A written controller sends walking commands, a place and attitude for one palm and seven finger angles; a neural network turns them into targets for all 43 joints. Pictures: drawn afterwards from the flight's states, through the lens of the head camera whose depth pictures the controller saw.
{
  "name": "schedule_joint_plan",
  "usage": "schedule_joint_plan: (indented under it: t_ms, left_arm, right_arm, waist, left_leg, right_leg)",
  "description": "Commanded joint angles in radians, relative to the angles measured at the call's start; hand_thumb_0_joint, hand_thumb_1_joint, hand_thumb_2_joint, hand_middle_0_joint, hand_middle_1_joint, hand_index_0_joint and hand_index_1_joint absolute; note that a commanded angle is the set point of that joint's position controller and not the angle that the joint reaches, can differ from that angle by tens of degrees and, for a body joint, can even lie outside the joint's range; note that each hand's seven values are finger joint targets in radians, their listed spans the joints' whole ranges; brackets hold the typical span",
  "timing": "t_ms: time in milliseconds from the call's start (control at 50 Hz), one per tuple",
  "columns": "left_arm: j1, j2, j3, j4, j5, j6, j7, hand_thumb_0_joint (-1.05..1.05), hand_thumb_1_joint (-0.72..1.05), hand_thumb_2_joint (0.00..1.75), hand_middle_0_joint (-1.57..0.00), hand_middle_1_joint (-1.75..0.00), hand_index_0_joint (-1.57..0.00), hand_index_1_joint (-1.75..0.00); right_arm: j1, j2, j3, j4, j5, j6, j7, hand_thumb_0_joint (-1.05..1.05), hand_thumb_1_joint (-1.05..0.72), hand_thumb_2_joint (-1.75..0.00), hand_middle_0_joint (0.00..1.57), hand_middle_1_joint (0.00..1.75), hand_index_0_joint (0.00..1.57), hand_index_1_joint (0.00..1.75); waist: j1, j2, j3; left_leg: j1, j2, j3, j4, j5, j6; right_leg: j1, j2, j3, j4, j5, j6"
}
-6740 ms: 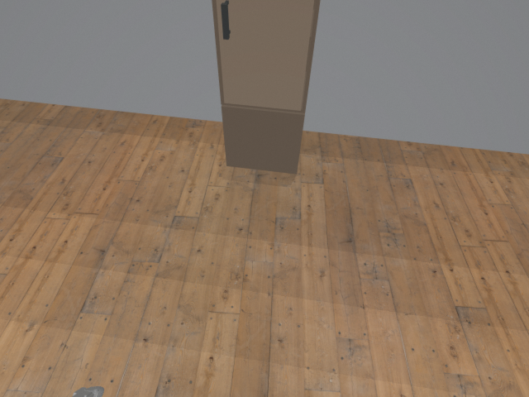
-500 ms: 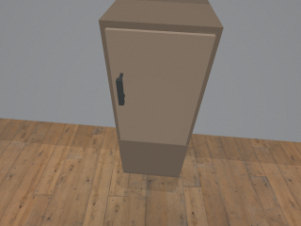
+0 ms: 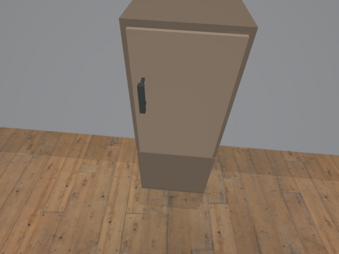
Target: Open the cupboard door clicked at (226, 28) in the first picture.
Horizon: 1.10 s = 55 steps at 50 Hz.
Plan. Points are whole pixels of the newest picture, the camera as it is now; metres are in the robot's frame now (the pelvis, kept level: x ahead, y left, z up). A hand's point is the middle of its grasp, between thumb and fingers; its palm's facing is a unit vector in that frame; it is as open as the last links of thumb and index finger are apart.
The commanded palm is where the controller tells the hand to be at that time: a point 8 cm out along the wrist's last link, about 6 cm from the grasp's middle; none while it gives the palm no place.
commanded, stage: shuffle to correct the standing spot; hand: left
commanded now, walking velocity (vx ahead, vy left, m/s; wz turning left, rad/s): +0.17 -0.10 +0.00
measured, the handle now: (142, 95) +0.62 +0.14 +0.02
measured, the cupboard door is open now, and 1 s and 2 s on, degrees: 0 0 0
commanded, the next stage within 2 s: come to a stop and stand still in 0.44 s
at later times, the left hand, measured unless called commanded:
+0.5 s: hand out of the picture +0.05 +0.13 -0.18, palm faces +0.01 -0.99 -0.14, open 7.4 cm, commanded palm none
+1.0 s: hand out of the picture +0.15 +0.14 -0.19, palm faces +0.06 -0.98 -0.20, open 7.3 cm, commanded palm none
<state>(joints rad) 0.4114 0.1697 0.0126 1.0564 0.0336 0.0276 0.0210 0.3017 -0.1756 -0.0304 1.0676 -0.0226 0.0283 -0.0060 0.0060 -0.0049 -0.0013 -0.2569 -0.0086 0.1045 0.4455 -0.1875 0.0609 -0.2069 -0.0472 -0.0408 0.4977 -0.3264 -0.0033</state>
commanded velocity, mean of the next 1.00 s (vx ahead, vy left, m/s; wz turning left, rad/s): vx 0.03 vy -0.01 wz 0.00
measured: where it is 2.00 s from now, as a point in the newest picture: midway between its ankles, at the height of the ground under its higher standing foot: outside the picture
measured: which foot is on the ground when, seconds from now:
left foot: down 0.00-0.64, up 0.66-0.86, down 0.88-1.00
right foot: down 0.00-0.32, up 0.34-0.62, down 0.64-0.94, up 0.96-1.00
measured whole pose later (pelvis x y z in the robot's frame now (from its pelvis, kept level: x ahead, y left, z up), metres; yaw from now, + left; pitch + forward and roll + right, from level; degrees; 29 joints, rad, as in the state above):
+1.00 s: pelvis +0.09 -0.05 -0.01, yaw -1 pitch -2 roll +0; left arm 0.19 0.17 0.06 0.99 0.02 0.05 0.04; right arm 0.19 -0.16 -0.06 1.00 -0.02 0.02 -0.02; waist 0.02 -0.04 0.09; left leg -0.27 0.00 0.14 0.55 -0.26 0.06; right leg -0.34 -0.07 -0.07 0.76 -0.43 0.01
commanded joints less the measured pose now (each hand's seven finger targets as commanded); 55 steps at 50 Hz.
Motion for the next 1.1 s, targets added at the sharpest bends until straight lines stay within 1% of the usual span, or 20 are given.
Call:
schedule_joint_plan:
  t_ms: [0,60,120,140,260,300,340,380,440,520,560,580,600,620,700,780,860,920,960,1080]
  left_arm:
    - [0.118,0.019,0.020,-0.013,0.002,-0.007,-0.012,0.00,0.90,0.90,-0.20,-0.30,-0.20,-0.30]
    - [0.156,0.028,0.031,0.001,0.003,-0.017,-0.009,0.00,0.90,0.90,-0.20,-0.30,-0.20,-0.30]
    - [0.168,0.095,0.050,0.010,-0.009,-0.037,0.010,0.00,0.90,0.90,-0.20,-0.30,-0.20,-0.30]
    - [0.165,0.093,0.052,0.009,-0.014,-0.047,0.015,0.00,0.90,0.90,-0.20,-0.30,-0.20,-0.30]
    - [0.062,0.042,0.042,0.000,-0.008,-0.047,0.005,0.00,0.90,0.90,-0.20,-0.30,-0.20,-0.30]
    - [0.048,-0.037,0.030,-0.033,-0.011,-0.044,-0.010,0.00,0.90,0.90,-0.20,-0.30,-0.20,-0.30]
    - [-0.048,0.002,0.040,-0.077,0.011,-0.033,-0.019,0.00,0.90,0.90,-0.20,-0.30,-0.20,-0.30]
    - [-0.036,-0.010,0.047,-0.064,0.008,-0.037,-0.029,0.00,0.90,0.90,-0.20,-0.30,-0.20,-0.30]
    - [-0.039,-0.047,0.041,-0.061,-0.002,-0.036,-0.034,0.00,0.90,0.90,-0.20,-0.30,-0.20,-0.30]
    - [-0.069,-0.054,0.042,-0.065,-0.006,-0.038,-0.033,0.00,0.90,0.90,-0.20,-0.30,-0.20,-0.30]
    - [-0.020,-0.043,0.043,-0.050,-0.005,-0.047,-0.024,0.00,0.90,0.90,-0.20,-0.30,-0.20,-0.30]
    - [0.041,-0.012,0.046,-0.030,-0.007,-0.056,-0.013,0.00,0.90,0.90,-0.20,-0.30,-0.20,-0.30]
    - [0.071,0.060,0.052,-0.015,-0.005,-0.068,0.003,0.00,0.90,0.90,-0.20,-0.30,-0.20,-0.30]
    - [0.080,0.127,0.056,-0.018,-0.011,-0.070,0.009,0.00,0.90,0.90,-0.20,-0.30,-0.20,-0.30]
    - [-0.110,0.103,0.045,-0.059,-0.009,-0.063,0.027,0.00,0.90,0.90,-0.20,-0.30,-0.20,-0.30]
    - [-0.119,0.147,0.073,-0.071,-0.009,-0.037,0.037,0.00,0.90,0.90,-0.20,-0.30,-0.20,-0.30]
    - [-0.178,0.145,0.081,-0.100,-0.014,-0.015,0.034,0.00,0.90,0.90,-0.20,-0.30,-0.20,-0.30]
    - [-0.182,0.059,0.059,-0.125,-0.013,0.007,0.030,0.00,0.90,0.90,-0.20,-0.30,-0.20,-0.30]
    - [-0.157,0.059,0.057,-0.112,-0.012,0.013,0.025,0.00,0.90,0.90,-0.20,-0.30,-0.20,-0.30]
    - [-0.127,0.029,0.028,-0.081,-0.010,-0.001,0.011,0.00,0.90,0.90,-0.20,-0.30,-0.20,-0.30]
  right_arm:
    - [0.003,-0.170,-0.045,-0.043,-0.001,-0.021,-0.024,0.00,-0.90,-0.90,0.20,0.30,0.20,0.30]
    - [0.006,-0.126,-0.042,-0.040,0.000,-0.021,-0.025,0.00,-0.90,-0.90,0.20,0.30,0.20,0.30]
    - [0.001,-0.024,-0.020,-0.055,0.006,-0.028,-0.013,0.00,-0.90,-0.90,0.20,0.30,0.20,0.30]
    - [-0.010,-0.020,-0.020,-0.060,0.005,-0.030,-0.008,0.00,-0.90,-0.90,0.20,0.30,0.20,0.30]
    - [0.158,0.018,-0.014,-0.003,0.007,-0.059,-0.011,0.00,-0.90,-0.90,0.20,0.30,0.20,0.30]
    - [0.282,-0.116,-0.046,0.024,-0.008,-0.064,-0.033,0.00,-0.90,-0.90,0.20,0.30,0.20,0.30]
    - [0.240,-0.145,-0.056,0.013,-0.007,-0.070,-0.037,0.00,-0.90,-0.90,0.20,0.30,0.20,0.30]
    - [0.146,-0.088,-0.039,-0.008,-0.005,-0.082,-0.037,0.00,-0.90,-0.90,0.20,0.30,0.20,0.30]
    - [0.108,-0.077,-0.038,-0.017,-0.008,-0.092,-0.034,0.00,-0.90,-0.90,0.20,0.30,0.20,0.30]
    - [0.107,-0.091,-0.054,-0.006,-0.013,-0.072,-0.027,0.00,-0.90,-0.90,0.20,0.30,0.20,0.30]
    - [0.107,-0.072,-0.046,0.000,-0.010,-0.063,-0.026,0.00,-0.90,-0.90,0.20,0.30,0.20,0.30]
    - [0.114,-0.048,-0.036,0.003,-0.004,-0.061,-0.024,0.00,-0.90,-0.90,0.20,0.30,0.20,0.30]
    - [0.131,0.012,-0.020,-0.003,0.006,-0.061,-0.020,0.00,-0.90,-0.90,0.20,0.30,0.20,0.30]
    - [0.129,0.035,-0.010,-0.021,0.010,-0.052,-0.019,0.00,-0.90,-0.90,0.20,0.30,0.20,0.30]
    - [0.110,0.025,-0.011,0.008,0.020,-0.019,-0.023,0.00,-0.90,-0.90,0.20,0.30,0.20,0.30]
    - [0.081,0.007,-0.025,-0.013,0.011,-0.002,-0.022,0.00,-0.90,-0.90,0.20,0.30,0.20,0.30]
    - [0.083,-0.032,-0.040,-0.039,0.009,-0.002,-0.018,0.00,-0.90,-0.90,0.20,0.30,0.20,0.30]
    - [0.004,-0.118,-0.049,-0.087,-0.003,-0.013,-0.018,0.00,-0.90,-0.90,0.20,0.30,0.20,0.30]
    - [-0.065,-0.124,-0.045,-0.112,-0.006,-0.020,-0.030,0.00,-0.90,-0.90,0.20,0.30,0.20,0.30]
    - [-0.078,-0.121,-0.040,-0.100,-0.003,-0.031,-0.028,0.00,-0.90,-0.90,0.20,0.30,0.20,0.30]
  waist:
    - [0.010,0.115,0.094]
    - [0.025,-0.012,0.118]
    - [0.021,-0.243,0.139]
    - [0.014,-0.191,0.128]
    - [-0.065,-0.023,0.131]
    - [-0.093,0.265,0.147]
    - [-0.076,0.207,0.180]
    - [-0.029,0.089,0.183]
    - [-0.011,0.093,0.128]
    - [-0.017,0.134,0.126]
    - [0.014,0.055,0.094]
    - [0.039,-0.003,0.049]
    - [0.041,-0.156,0.019]
    - [0.030,-0.233,-0.012]
    - [-0.017,-0.157,0.019]
    - [0.003,-0.126,-0.004]
    - [-0.024,-0.100,-0.016]
    - [-0.018,0.279,0.012]
    - [0.004,0.194,0.012]
    - [-0.019,0.108,-0.036]
  left_leg:
    - [-0.106,0.235,-0.250,-0.285,-0.524,0.022]
    - [-0.163,0.156,-0.158,-0.150,-0.462,-0.006]
    - [-0.235,0.031,0.003,0.247,-0.241,-0.033]
    - [-0.232,0.039,-0.015,0.346,-0.232,-0.028]
    - [0.116,0.050,0.008,0.049,-0.168,-0.037]
    - [0.179,0.358,-0.436,-0.256,-0.485,0.082]
    - [0.052,0.443,-0.549,-0.362,-0.597,0.147]
    - [-0.024,0.397,-0.415,-0.345,-0.427,0.136]
    - [-0.047,0.311,-0.223,-0.297,-0.209,0.107]
    - [-0.074,0.294,-0.169,-0.246,-0.263,0.090]
    - [-0.084,0.243,-0.131,-0.125,-0.182,0.051]
    - [-0.108,0.188,-0.079,-0.011,-0.155,0.011]
    - [-0.212,0.094,0.012,0.140,-0.238,-0.041]
    - [-0.211,0.056,0.021,0.246,-0.367,-0.064]
    - [-0.094,0.086,-0.054,0.297,-0.295,-0.081]
    - [-0.081,0.047,-0.006,0.213,-0.201,-0.101]
    - [0.073,0.072,-0.015,0.020,0.043,-0.088]
    - [0.030,0.304,-0.248,-0.153,0.481,0.076]
    - [0.028,0.318,-0.245,-0.146,0.436,0.144]
    - [0.123,0.285,-0.219,-0.169,0.161,0.114]
  right_leg:
    - [-0.003,0.037,-0.060,0.010,-0.043,-0.015]
    - [0.033,-0.004,0.026,-0.123,-0.121,-0.040]
    - [-0.014,-0.208,0.361,-0.341,-0.399,-0.146]
    - [-0.025,-0.239,0.401,-0.356,-0.382,-0.177]
    - [-0.266,-0.086,0.129,-0.125,-0.219,-0.113]
    - [-0.449,0.050,-0.046,0.240,-0.172,-0.029]
    - [-0.479,-0.021,0.022,0.513,-0.138,-0.030]
    - [-0.431,-0.071,0.046,0.536,-0.038,-0.016]
    - [-0.281,-0.068,-0.012,0.345,0.018,0.003]
    - [-0.139,-0.028,-0.076,0.155,0.040,0.010]
    - [0.001,0.010,-0.105,0.001,0.127,0.015]
    - [0.117,-0.026,-0.049,-0.082,0.159,0.006]
    - [0.221,-0.191,0.144,-0.126,0.255,-0.042]
    - [0.195,-0.322,0.252,-0.185,0.385,-0.106]
    - [0.045,-0.280,0.131,-0.130,0.728,-0.160]
    - [0.091,-0.285,0.108,-0.066,0.829,-0.166]
    - [-0.032,-0.241,0.073,0.000,0.596,-0.112]
    - [-0.115,-0.004,-0.056,0.291,-0.130,0.017]
    - [-0.159,-0.004,0.032,0.479,-0.207,0.010]
    - [-0.096,-0.014,0.005,0.198,-0.126,0.030]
